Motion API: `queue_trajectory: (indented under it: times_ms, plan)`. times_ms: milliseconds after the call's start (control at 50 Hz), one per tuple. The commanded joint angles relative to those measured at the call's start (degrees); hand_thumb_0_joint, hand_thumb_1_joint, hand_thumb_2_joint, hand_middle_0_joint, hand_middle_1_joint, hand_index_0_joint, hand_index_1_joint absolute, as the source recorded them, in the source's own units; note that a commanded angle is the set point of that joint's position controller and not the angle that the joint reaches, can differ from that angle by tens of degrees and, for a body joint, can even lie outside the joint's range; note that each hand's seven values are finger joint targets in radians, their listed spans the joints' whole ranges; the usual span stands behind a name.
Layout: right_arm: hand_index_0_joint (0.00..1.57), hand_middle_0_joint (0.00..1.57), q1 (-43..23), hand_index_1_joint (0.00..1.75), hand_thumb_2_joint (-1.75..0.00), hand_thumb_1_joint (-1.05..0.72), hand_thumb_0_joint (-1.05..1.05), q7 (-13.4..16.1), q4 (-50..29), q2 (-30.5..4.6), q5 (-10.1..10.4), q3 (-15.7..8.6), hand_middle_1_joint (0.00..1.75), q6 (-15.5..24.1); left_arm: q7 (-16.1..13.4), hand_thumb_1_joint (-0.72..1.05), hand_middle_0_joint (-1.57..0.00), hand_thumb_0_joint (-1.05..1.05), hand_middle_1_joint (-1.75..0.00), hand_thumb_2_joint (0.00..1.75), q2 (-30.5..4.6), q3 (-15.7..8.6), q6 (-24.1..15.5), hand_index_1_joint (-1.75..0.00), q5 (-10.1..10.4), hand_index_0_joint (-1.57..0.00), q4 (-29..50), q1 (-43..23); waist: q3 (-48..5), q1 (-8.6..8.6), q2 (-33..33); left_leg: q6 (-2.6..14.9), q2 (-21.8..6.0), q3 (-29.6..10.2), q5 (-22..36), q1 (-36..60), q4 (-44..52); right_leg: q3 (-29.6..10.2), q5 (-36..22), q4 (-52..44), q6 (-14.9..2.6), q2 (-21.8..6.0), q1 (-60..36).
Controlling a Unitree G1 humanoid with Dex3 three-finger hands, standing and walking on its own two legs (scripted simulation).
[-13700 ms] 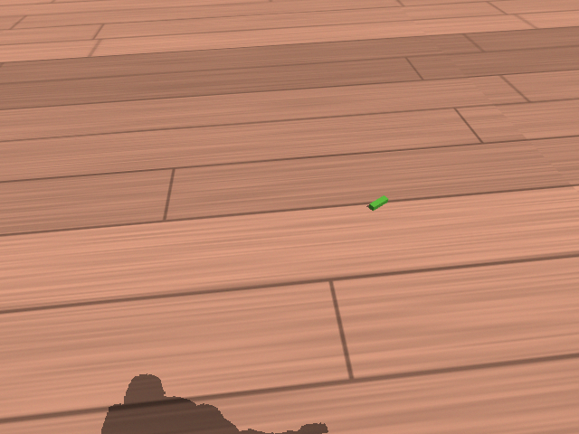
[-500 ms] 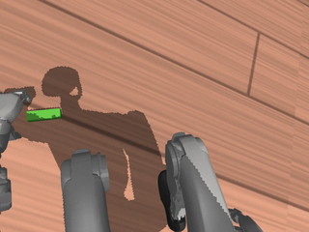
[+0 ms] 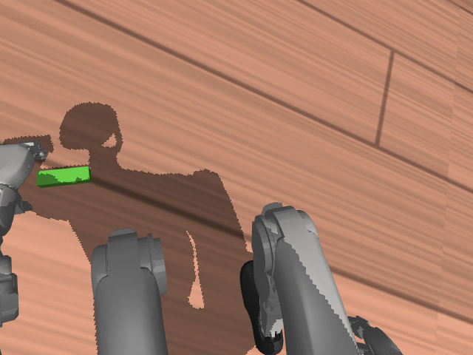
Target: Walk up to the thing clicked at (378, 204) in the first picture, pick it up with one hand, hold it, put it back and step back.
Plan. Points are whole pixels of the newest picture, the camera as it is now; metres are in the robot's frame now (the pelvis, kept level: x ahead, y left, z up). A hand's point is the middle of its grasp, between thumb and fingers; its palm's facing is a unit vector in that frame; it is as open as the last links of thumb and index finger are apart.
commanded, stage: rise first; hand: left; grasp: from above
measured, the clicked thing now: (65, 177) +0.46 +0.29 -0.31
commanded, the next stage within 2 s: approach in 0.22 s
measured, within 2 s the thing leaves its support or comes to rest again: neither
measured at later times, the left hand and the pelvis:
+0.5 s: hand (23, 183) +0.42 +0.32 -0.18, palm faces -0.47 -0.06 -0.88, open 10.2 cm; pelvis +0.00 +0.00 +0.00, yaw +0 degrees
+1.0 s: hand (46, 168) +0.44 +0.29 -0.18, palm faces -0.45 -0.07 -0.89, open 10.6 cm; pelvis +0.00 -0.01 +0.00, yaw +0 degrees
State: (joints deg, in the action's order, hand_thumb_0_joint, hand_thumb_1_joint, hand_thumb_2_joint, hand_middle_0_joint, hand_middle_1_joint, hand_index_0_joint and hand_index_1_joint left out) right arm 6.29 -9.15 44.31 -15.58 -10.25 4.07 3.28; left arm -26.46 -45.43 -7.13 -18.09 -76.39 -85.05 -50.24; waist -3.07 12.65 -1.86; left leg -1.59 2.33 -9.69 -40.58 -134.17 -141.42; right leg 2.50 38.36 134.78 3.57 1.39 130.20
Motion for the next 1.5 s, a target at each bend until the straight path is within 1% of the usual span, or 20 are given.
queue_trajectory:
  times_ms: [0,40,100,140,200,240,320,460,540,660,700,840,920,960,1040,1120,1180,1320,1400,1480]
  plan:
    - [0.2,0.2,10.25,0.3,-0.9,-0.9,0.0,0.66,-0.9,-15.15,0.06,-5.0,0.3,0.24,-1.8,0.06,-0.61,0.0,-0.5,0.52,-14.07,-2.11,0.22,-0.49,1.58,-0.62,8.2,-13.72,-37.26,-0.54,19.17,2.73,0.07,7.03,11.58,31.33,16.47,7.01,-11.66,-11.12,-5.24,0.95,-16.98]
    - [0.2,0.2,10.41,0.3,-0.9,-0.9,0.0,0.42,-0.81,-15.0,-0.01,-4.84,0.3,0.42,-1.5,0.06,-0.61,0.0,-0.5,0.52,-13.42,-1.41,0.18,-0.5,1.71,-0.61,7.76,-15.11,-35.56,0.5,17.92,2.87,-0.06,6.82,10.97,30.0,16.2,7.17,-11.37,-11.56,-5.19,1.07,-16.81]
    - [0.2,0.2,10.53,0.3,-0.9,-0.91,0.0,0.61,-1.19,-15.26,0.24,-4.92,0.3,0.26,-1.68,0.07,-0.62,0.0,-0.49,0.51,-15.79,-3.05,-0.65,-0.49,1.84,-0.63,10.66,-16.02,-38.54,-0.79,19.69,2.78,0.05,6.96,11.38,31.15,16.3,6.94,-11.46,-11.61,-5.32,0.95,-17.97]
    - [0.2,0.2,10.5,0.3,-0.9,-0.9,0.0,0.42,-0.64,-14.69,0.01,-4.94,0.3,0.3,-1.43,0.07,-0.62,0.0,-0.5,0.5,-12.34,-0.87,-0.4,-0.5,1.25,-0.63,7.11,-13.44,-36.27,0.01,18.4,2.73,-0.06,7.01,11.44,30.68,16.09,7.09,-11.57,-11.66,-5.23,1.16,-17.26]
    - [0.2,0.2,10.62,0.3,-0.9,-0.9,0.0,0.58,-0.99,-15.04,0.13,-4.75,0.3,0.22,-2.16,0.07,-0.61,0.0,-0.51,0.51,-14.98,-2.81,-0.73,-0.5,1.49,-0.62,8.18,-15.19,-36.54,-0.44,19.03,2.85,0.11,7.13,11.14,30.09,16.11,6.97,-11.31,-11.6,-5.29,0.94,-17.26]
    - [0.2,0.2,10.7,0.3,-0.9,-0.9,0.0,0.4,-0.81,-15.04,0.0,-4.72,0.3,0.31,-1.95,0.07,-0.62,0.0,-0.5,0.5,-13.45,-1.52,-0.66,-0.49,0.88,-0.63,6.19,-15.18,-35.29,0.64,17.54,2.87,0.07,6.9,10.74,29.77,16.03,7.18,-10.91,-11.48,-5.26,1.05,-16.59]
    - [0.2,0.2,10.71,0.3,-0.89,-0.9,0.0,0.44,-0.84,-15.03,-0.16,-4.59,0.3,0.39,-2.27,0.06,-0.6,0.0,-0.5,0.52,-14.4,-2.33,-0.78,-0.49,0.86,-0.6,6.68,-14.99,-36.58,-0.03,18.96,2.88,0.15,7.23,11.31,30.19,15.82,7.04,-11.47,-11.49,-5.16,0.98,-17.47]
    - [0.2,0.2,12.14,0.3,-0.89,-0.9,0.0,0.44,-0.18,-15.14,0.07,-4.78,0.3,1.09,-2.75,0.03,-0.57,0.0,-0.54,0.54,-7.86,3.07,-0.5,-0.52,1.78,-0.58,8.81,-22.26,-36.29,3.91,18.7,2.76,-0.38,6.53,9.77,30.82,15.37,7.54,-10.96,-12.21,-5.25,1.14,-15.57]
    - [0.2,0.2,12.81,0.3,-0.89,-0.89,0.0,0.74,0.03,-15.19,0.12,-4.46,0.3,1.48,-4.46,0.04,-0.56,0.0,-0.55,0.54,-6.07,4.69,1.01,-0.53,0.87,-0.57,6.82,-25.95,-36.68,4.18,20.53,2.42,-0.53,6.66,9.82,31.77,16.13,7.57,-11.12,-12.38,-5.54,1.31,-14.37]
    - [0.2,0.2,12.88,0.3,-0.89,-0.89,0.0,0.34,-0.75,-15.6,-0.68,-2.59,0.3,2.01,-6.92,0.03,-0.54,0.0,-0.55,0.55,-7.23,3.21,5.87,-0.53,-0.34,-0.56,-4.56,-24.49,-33.29,5.18,18.64,2.75,-0.28,6.75,10.32,28.71,16.28,7.79,-12.15,-11.98,-5.41,1.23,-15.28]
    - [0.2,0.2,12.36,0.3,-0.89,-0.89,0.0,0.21,-1.58,-15.77,-0.55,-1.9,0.3,2.03,-7.43,0.03,-0.56,0.0,-0.54,0.55,-10.48,1.12,7.2,-0.52,0.14,-0.58,-3.65,-23.36,-36.66,3.33,19.92,2.88,-0.07,7.22,11.98,29.31,16.35,7.38,-13.52,-11.86,-5.46,1.24,-17.98]
    - [0.2,0.2,11.03,0.3,-0.89,-0.9,0.0,-0.36,-3.22,-16.03,0.22,-1.72,0.3,2.45,-5.41,0.01,-0.56,0.0,-0.53,0.55,-15.24,-2.09,9.12,-0.52,3.25,-0.57,1.33,-19.19,-38.02,1.37,18.39,3.76,-0.15,8.27,10.87,25.44,15.32,6.05,-12.7,-12.15,-5.05,1.48,-22.63]
    - [0.2,0.2,12.24,0.3,-0.89,-0.9,0.0,-0.47,-2.64,-15.64,0.71,-3.21,0.3,2.31,-2.09,-0.01,-0.55,0.0,-0.54,0.55,-13.97,-1.69,7.31,-0.53,5.51,-0.56,8.67,-19.13,-40.43,1.24,18.49,3.56,-0.3,8.19,10.86,25.59,14.53,5.49,-12.28,-12.97,-5.31,1.43,-23.99]
    - [0.2,0.2,12.97,0.3,-0.89,-0.9,0.0,-0.2,-1.91,-15.21,1.09,-4.03,0.3,1.79,-0.51,-0.02,-0.53,0.0,-0.58,0.54,-12.48,-0.81,6.22,-0.56,6.21,-0.55,11.56,-18.48,-41.27,0.88,19.08,3.23,-0.2,8.22,10.62,26.19,15.34,5.46,-11.55,-13.29,-5.5,1.19,-23.9]
    - [0.2,0.2,15.09,0.3,-0.89,-0.9,0.0,0.37,-0.99,-15.26,1.62,-5.12,0.3,1.2,2.46,-0.04,-0.47,0.0,-0.65,0.54,-4.81,4.45,3.78,-0.6,7.02,-0.51,10.6,-21.82,-36.21,4.57,14.65,3.3,-0.23,6.91,7.11,24.47,15.57,6.56,-8.71,-14.94,-5.32,1.21,-20.43]
    - [0.2,0.2,14.96,0.3,-0.89,-0.9,0.0,0.85,-0.6,-15.09,1.34,-3.97,0.3,1.09,2.95,-0.03,-0.47,0.0,-0.65,0.56,-4.33,6.11,1.3,-0.61,5.67,-0.52,4.0,-19.23,-32.18,4.66,11.38,3.29,-0.16,6.35,7.72,24.11,15.09,7.2,-9.11,-14.76,-5.01,1.33,-20.63]
    - [0.2,0.2,13.64,0.3,-0.89,-0.9,0.0,1.21,-0.86,-15.35,0.87,-3.11,0.3,1.13,0.82,-0.02,-0.47,0.0,-0.66,0.56,-8.1,4.54,-1.02,-0.61,3.61,-0.52,4.33,-21.76,-33.44,3.18,14.7,2.76,-0.12,6.26,9.41,26.98,15.16,7.44,-10.14,-13.43,-5.33,1.25,-19.55]
    - [0.2,0.2,11.47,0.3,-0.9,-0.89,0.0,0.41,-0.98,-16.16,-2.0,-1.85,0.3,2.13,-8.18,-0.05,-0.42,0.0,-0.67,0.6,-12.59,1.0,-1.5,-0.63,-3.15,-0.46,-1.08,-24.97,-34.2,4.77,22.1,2.01,-0.56,6.1,11.56,32.02,14.8,8.67,-12.41,-10.49,-5.39,1.66,-16.4]
    - [0.2,0.2,9.84,0.3,-0.9,-0.89,0.0,-0.87,-0.67,-16.61,-3.85,-0.94,0.3,3.61,-12.15,-0.09,-0.42,0.0,-0.65,0.64,-10.13,2.57,1.1,-0.63,-3.63,-0.44,-9.08,-24.79,-29.58,7.44,19.95,2.41,-0.76,5.71,9.15,28.47,13.61,9.29,-11.19,-9.8,-5.05,1.94,-13.71]
    - [0.2,0.2,9.69,0.3,-0.9,-0.89,0.0,-2.1,-0.91,-17.86,-4.67,-0.13,0.3,5.17,-14.13,-0.06,-0.44,0.0,-0.64,0.62,-14.88,0.1,3.34,-0.62,-3.19,-0.46,-8.03,-25.06,-31.54,6.91,23.72,2.28,-0.87,5.71,9.74,29.76,13.09,9.47,-11.94,-8.65,-5.05,1.9,-15.49]
